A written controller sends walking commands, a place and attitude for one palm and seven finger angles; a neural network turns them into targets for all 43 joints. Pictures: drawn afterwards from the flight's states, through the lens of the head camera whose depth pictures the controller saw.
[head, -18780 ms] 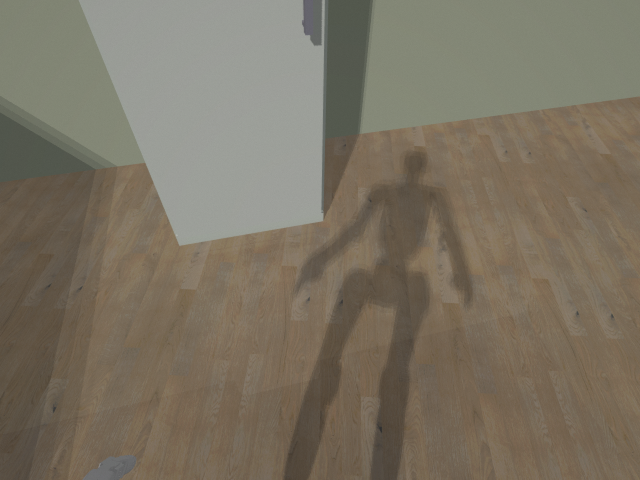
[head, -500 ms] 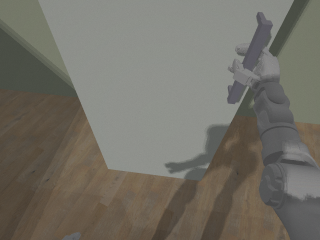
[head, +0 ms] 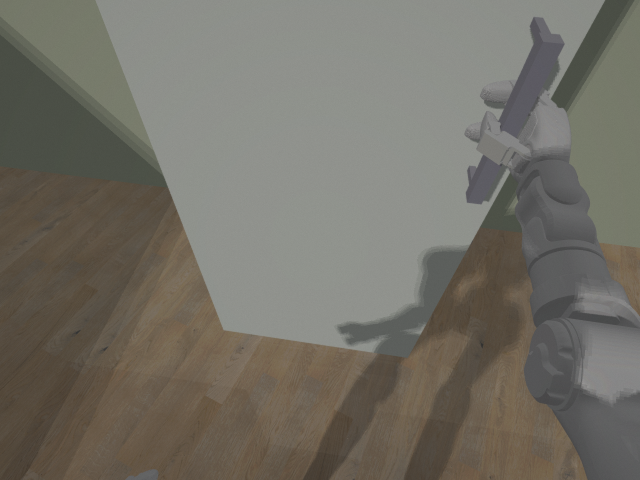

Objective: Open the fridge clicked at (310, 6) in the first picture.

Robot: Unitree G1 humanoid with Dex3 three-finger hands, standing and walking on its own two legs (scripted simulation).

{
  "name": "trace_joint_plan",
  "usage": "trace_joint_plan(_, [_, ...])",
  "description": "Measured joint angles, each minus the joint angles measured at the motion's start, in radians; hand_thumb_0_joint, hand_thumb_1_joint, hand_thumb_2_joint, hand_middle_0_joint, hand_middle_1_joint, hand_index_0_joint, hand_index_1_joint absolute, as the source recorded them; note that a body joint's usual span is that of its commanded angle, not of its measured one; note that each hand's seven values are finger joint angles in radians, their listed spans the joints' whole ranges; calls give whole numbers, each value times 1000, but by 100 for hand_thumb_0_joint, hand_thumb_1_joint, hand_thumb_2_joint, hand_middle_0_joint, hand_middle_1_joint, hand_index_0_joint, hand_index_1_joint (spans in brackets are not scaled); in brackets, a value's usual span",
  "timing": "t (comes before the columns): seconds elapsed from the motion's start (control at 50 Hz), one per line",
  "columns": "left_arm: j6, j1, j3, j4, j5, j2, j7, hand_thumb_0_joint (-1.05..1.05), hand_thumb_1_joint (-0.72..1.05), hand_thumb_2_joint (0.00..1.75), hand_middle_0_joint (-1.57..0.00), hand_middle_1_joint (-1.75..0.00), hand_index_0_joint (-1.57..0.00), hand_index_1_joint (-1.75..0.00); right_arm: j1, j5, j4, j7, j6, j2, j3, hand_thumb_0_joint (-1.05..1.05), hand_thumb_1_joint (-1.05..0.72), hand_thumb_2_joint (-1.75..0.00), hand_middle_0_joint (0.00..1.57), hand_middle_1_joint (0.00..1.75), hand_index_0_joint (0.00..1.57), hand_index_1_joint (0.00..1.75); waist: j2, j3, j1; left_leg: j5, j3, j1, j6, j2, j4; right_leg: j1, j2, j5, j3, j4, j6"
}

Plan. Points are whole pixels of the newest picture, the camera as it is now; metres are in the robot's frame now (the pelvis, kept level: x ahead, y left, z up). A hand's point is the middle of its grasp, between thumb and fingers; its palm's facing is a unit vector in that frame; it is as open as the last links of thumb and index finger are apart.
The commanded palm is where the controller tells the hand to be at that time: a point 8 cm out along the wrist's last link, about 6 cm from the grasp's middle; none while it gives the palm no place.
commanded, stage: grip the handle and tug to test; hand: right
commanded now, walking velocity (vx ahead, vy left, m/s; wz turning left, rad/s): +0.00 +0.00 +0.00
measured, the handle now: (502, 122) +0.53 -0.14 +0.19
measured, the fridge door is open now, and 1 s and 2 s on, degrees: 0 0 0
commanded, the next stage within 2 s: move the hooked fingers beside the handle in 0.22 s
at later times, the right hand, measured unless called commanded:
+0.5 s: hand (489, 144) +0.48 -0.12 +0.19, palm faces +0.00 +1.00 +0.02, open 5.5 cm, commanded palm +0.45 -0.17 +0.19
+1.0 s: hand (517, 153) +0.47 -0.15 +0.19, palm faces +0.02 +1.00 +0.03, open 13.2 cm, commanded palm +0.44 -0.21 +0.19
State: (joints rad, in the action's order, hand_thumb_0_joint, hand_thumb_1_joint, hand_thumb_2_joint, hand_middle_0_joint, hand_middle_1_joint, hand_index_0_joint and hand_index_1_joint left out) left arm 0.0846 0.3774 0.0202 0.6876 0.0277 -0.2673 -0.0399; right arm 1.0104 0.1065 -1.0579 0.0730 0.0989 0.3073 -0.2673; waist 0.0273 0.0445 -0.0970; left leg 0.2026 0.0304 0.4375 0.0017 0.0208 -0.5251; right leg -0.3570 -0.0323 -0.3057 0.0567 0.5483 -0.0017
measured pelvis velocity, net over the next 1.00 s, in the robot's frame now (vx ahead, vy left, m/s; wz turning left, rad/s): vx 0.01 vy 0.00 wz -0.01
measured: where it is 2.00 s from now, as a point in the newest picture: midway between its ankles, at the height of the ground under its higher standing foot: outside the picture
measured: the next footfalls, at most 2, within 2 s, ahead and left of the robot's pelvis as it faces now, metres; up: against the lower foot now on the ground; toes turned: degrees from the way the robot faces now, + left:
none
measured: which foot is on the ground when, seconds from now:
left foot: down 0.00-1.00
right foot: down 0.00-1.00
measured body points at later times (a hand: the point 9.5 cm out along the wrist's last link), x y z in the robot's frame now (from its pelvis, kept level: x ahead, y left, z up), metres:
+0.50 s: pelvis +0.03 +0.00 +0.01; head +0.05 +0.01 +0.45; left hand +0.13 +0.25 -0.11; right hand +0.48 -0.17 +0.19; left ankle +0.03 +0.12 -0.73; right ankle -0.02 -0.12 -0.73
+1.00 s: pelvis +0.01 +0.00 +0.01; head +0.03 +0.01 +0.46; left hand +0.12 +0.25 -0.11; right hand +0.46 -0.20 +0.19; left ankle +0.03 +0.12 -0.73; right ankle -0.02 -0.12 -0.73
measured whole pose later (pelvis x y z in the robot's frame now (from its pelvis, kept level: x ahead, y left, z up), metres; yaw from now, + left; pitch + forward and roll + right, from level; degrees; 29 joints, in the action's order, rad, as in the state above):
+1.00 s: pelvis +0.01 +0.00 +0.01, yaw +0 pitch +3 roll +0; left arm 0.03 0.30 0.04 0.66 0.04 -0.25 -0.07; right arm 0.83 0.13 -0.81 0.10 -0.04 0.28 -0.26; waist 0.03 0.04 -0.05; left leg 0.21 0.04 0.31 0.01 0.02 -0.47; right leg -0.23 -0.03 -0.30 0.05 0.48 0.00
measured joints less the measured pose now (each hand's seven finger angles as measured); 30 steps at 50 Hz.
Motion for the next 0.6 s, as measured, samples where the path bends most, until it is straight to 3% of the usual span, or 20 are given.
trace_joint_plan(0.2, [-11, 7, -8, -2, 9, -1, 1, 1, 90, 90, -20, -30, -20, -29, -78, 16, 125, -7, -50, -16, 15, 1, -79, -81, 45, 140, 45, 140, 8, 2, 10, 1, -6, -27, 0, -6, 19, 31, -4, -2, 7, -22, -1])
trace_joint_plan(0.42, [-31, -45, -12, -27, 10, 10, 3, 1, 90, 90, -20, -30, -20, -29, -191, 26, 316, -26, -142, -70, 38, 1, -79, -80, 40, 140, 41, 139, 15, 15, 39, 18, -6, -81, 2, -10, 44, 90, -7, -14, 8, -56, -2])
trace_joint_plan(0.6, [-56, -104, -4, -45, 7, 18, -11, 1, 90, 90, -20, -30, -20, -29, -235, 24, 373, -16, -195, -94, 61, 1, -57, -74, 40, 135, 40, 135, 14, 12, 68, 29, 13, -118, 3, -3, 53, 119, -1, -17, -11, -66, -2])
